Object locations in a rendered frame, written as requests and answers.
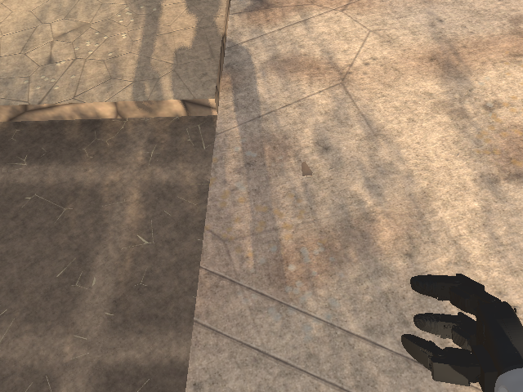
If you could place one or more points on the robot right hand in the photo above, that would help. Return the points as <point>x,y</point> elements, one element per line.
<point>491,345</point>

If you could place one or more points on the robot right forearm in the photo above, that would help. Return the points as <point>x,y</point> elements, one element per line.
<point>511,381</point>

